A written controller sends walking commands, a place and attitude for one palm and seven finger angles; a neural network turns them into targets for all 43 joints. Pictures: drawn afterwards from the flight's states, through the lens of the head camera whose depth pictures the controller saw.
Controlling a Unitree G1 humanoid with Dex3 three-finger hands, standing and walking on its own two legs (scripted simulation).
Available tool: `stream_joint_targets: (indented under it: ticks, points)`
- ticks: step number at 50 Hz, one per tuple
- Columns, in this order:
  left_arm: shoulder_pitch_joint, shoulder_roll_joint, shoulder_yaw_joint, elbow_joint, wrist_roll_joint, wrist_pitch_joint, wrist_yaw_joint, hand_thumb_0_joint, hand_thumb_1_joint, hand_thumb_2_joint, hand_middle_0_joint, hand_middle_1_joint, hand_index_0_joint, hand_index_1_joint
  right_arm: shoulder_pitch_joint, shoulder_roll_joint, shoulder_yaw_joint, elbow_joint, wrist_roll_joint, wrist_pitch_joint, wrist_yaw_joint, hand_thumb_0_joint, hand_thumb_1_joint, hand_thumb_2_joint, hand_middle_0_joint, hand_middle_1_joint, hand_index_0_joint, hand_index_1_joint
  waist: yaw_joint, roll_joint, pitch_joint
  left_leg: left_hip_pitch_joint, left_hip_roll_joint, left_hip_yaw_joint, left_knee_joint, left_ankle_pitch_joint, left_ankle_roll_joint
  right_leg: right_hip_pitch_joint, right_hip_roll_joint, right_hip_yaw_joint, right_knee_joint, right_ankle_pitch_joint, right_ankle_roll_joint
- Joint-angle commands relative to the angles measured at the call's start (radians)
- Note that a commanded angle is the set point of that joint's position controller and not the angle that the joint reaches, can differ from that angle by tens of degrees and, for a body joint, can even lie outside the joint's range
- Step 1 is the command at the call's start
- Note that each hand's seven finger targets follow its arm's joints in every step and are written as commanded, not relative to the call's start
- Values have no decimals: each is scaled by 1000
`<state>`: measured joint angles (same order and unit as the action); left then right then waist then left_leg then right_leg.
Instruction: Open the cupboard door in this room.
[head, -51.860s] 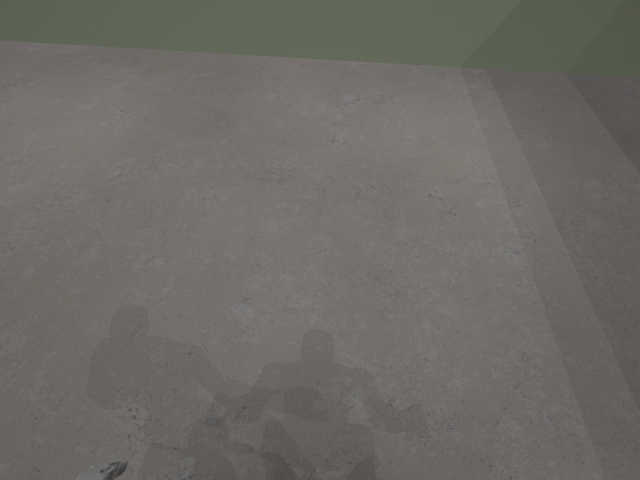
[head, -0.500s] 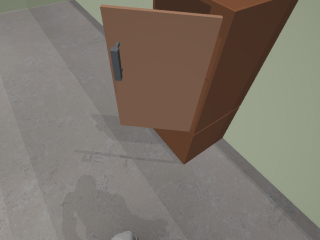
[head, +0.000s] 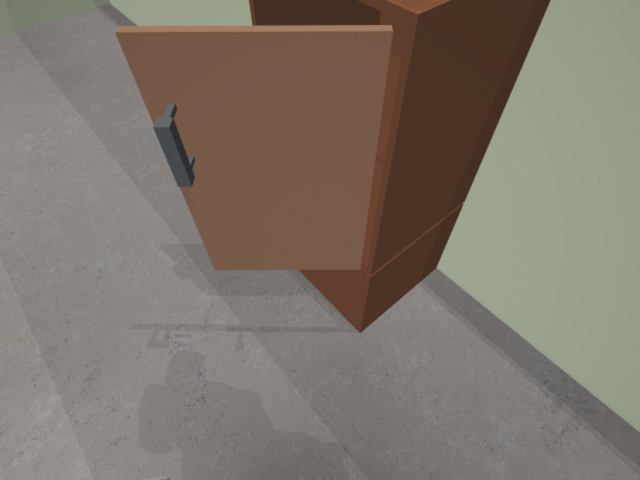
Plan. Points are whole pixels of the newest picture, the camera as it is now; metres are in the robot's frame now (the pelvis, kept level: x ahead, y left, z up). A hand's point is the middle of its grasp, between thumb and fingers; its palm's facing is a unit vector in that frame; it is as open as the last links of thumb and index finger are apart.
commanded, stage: come to a stop and stand still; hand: left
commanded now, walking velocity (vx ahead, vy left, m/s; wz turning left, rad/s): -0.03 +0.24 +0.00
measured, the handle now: (178, 145) +0.59 +0.27 +0.06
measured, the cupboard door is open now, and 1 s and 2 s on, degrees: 49 49 49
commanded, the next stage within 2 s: look again from close up in 0.94 s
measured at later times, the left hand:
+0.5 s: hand out of the picture -0.04 +0.21 -0.17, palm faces +0.12 -0.97 -0.22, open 7.3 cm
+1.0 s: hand out of the picture -0.01 +0.21 -0.17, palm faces +0.03 -0.99 -0.17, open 7.3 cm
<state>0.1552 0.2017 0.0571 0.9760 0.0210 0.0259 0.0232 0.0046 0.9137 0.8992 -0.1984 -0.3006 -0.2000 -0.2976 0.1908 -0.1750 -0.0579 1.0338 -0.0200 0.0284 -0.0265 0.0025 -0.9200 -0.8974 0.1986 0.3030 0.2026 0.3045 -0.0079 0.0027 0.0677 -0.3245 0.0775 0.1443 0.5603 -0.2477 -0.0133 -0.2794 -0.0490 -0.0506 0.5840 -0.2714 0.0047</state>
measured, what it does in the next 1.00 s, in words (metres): steps on the spot: left foot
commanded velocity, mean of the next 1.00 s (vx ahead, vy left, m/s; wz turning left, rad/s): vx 0.01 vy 0.05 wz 0.00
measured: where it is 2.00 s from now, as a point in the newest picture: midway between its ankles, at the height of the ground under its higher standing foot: outside the picture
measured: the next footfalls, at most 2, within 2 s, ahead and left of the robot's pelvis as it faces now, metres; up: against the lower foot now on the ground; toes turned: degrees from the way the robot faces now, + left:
left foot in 0.48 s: +0.00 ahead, +0.14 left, +0.00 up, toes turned +3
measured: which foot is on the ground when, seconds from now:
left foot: down 0.00-0.00, up 0.02-0.46, down 0.48-1.00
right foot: down 0.00-1.00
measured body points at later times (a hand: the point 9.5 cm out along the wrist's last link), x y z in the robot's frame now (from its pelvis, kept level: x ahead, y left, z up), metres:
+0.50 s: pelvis -0.03 +0.02 +0.00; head +0.00 +0.03 +0.45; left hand -0.04 +0.26 -0.16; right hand +0.07 -0.23 -0.14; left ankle -0.04 +0.14 -0.73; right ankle -0.01 -0.12 -0.73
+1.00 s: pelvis -0.01 +0.04 +0.01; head +0.00 +0.05 +0.46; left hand -0.01 +0.26 -0.15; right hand -0.02 -0.18 -0.14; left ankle -0.04 +0.14 -0.73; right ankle -0.03 -0.10 -0.73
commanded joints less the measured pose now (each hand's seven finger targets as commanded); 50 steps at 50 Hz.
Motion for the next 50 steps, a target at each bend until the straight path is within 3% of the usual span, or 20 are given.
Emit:
stream_joint_targets:
  ticks: [1,2,4,5,9,14,17,19,20,21,22,23,24,25,26,28,31,34,40,50]
  points:
    - [137,181,10,-11,3,-34,12,0,900,900,-200,-300,-200,-300,7,-70,-16,-77,11,19,11,0,-900,-900,200,300,200,300,49,-178,-121,-72,-63,-129,310,-357,-17,98,-363,281,-242,652,-178]
    - [110,163,15,-4,3,-37,18,0,900,900,-200,-300,-200,-300,6,-65,-17,-69,8,31,6,0,-900,-900,200,300,200,300,26,-266,-114,-96,-59,-151,376,-350,-21,98,-330,295,-229,692,-182]
    - [68,143,9,-11,-5,-38,17,0,900,900,-200,-300,-200,-300,29,-99,-21,-34,10,32,10,0,-900,-900,200,300,200,300,16,-214,-91,-165,-57,-167,480,-242,-36,186,-268,205,-191,786,-159]
    - [81,146,11,-10,-6,-41,18,0,900,900,-200,-300,-200,-300,22,-106,-20,-32,9,31,13,0,-900,-900,200,300,200,300,27,-192,-98,-182,-59,-170,493,-213,-42,219,-267,186,-182,816,-150]
    - [122,151,21,-5,-6,-41,23,0,900,900,-200,-300,-200,-300,-7,-108,-18,-40,7,34,21,0,-900,-900,200,300,200,300,53,-141,-92,-207,-54,-184,480,-151,-55,244,-287,190,-218,649,-158]
    - [152,163,28,10,4,-40,19,0,900,900,-200,-300,-200,-300,-27,-90,-11,-55,7,25,25,0,-900,-900,200,300,200,300,70,-164,-95,-155,-63,-149,307,-181,-49,250,-284,199,-238,526,-174]
    - [145,168,29,19,11,-36,14,0,900,900,-200,-300,-200,-300,-30,-76,-5,-62,13,15,25,0,-900,-900,200,300,200,300,66,-225,-93,-64,-79,-116,166,-190,-37,202,-263,195,-238,484,-173]
    - [113,177,28,23,9,-33,12,0,900,900,-200,-300,-200,-300,19,-78,-4,-49,12,9,22,0,-900,-900,200,300,200,300,33,-206,-89,32,-88,-99,43,-114,-29,136,-242,174,-229,380,-151]
    - [96,172,27,25,5,-31,11,0,900,900,-200,-300,-200,-300,53,-77,-1,-35,11,4,20,0,-900,-900,200,300,200,300,14,-194,-89,126,-94,-88,-59,-30,-25,73,-217,159,-214,292,-124]
    - [87,154,22,29,-2,-27,9,0,900,900,-200,-300,-200,-300,81,-87,1,-22,10,-7,17,0,-900,-900,200,300,200,300,-1,-147,-87,220,-77,-94,-165,47,-15,10,-184,140,-176,210,-92]
    - [90,117,14,24,-6,-21,3,0,900,900,-200,-300,-200,-300,95,-122,-4,-21,8,-14,15,0,-900,-900,200,300,200,300,-3,-17,-91,271,9,-189,-197,75,13,-68,-114,90,-109,40,-52]
    - [123,62,4,17,-10,-14,0,0,900,900,-200,-300,-200,-300,85,-185,-9,-35,-3,-19,10,0,-900,-900,200,300,200,300,10,161,-89,213,155,-345,-246,87,77,-83,-43,28,-53,-82,-16]
    - [128,41,-2,16,-6,-13,0,0,900,900,-200,-300,-200,-300,54,-213,-9,-54,-8,-11,7,0,-900,-900,200,300,200,300,19,157,-52,68,217,-384,-294,-17,129,-23,-18,-7,-12,-161,-5]
    - [109,37,-7,32,-2,-2,-2,0,900,900,-200,-300,-200,-300,8,-189,-4,-56,-9,-14,1,0,-900,-900,200,300,200,300,22,189,-16,6,180,-380,-353,-115,137,-3,-14,-9,25,-156,0]
    - [106,38,-11,43,1,1,-6,0,900,900,-200,-300,-200,-300,-9,-174,3,-58,-9,-19,-4,0,-900,-900,200,300,200,300,27,230,22,1,147,-345,-357,-75,128,-4,-13,4,45,-126,-6]
    - [135,43,-17,70,-1,-2,-11,0,900,900,-200,-300,-200,-300,-15,-148,15,-52,-4,-24,-13,0,-900,-900,200,300,200,300,39,195,14,18,120,-284,-321,45,117,33,-16,25,32,-90,-13]
    - [178,54,-27,106,-4,-18,-8,0,900,900,-200,-300,-200,-300,-1,-130,21,-35,7,-33,-15,0,-900,-900,200,300,200,300,49,88,-34,92,57,-227,-234,132,80,94,-32,61,-150,82,-12]
    - [148,70,-32,116,-6,-32,-3,0,900,900,-200,-300,-200,-300,46,-109,17,-10,12,-35,-9,0,-900,-900,200,300,200,300,16,-81,-43,148,16,-188,-201,102,38,76,-67,107,-211,150,-20]
    - [151,54,-37,131,-9,-30,3,0,900,900,-200,-300,-200,-300,80,-98,31,40,10,-46,-10,0,-900,-900,200,300,200,300,17,-1,-30,157,25,-188,-236,138,38,92,-58,95,-212,134,-17]
    - [161,41,-39,147,-15,-28,9,0,900,900,-200,-300,-200,-300,141,-74,40,89,9,-52,-18,0,-900,-900,200,300,200,300,24,15,-11,155,26,-180,-236,215,35,126,-57,84,-205,172,-20]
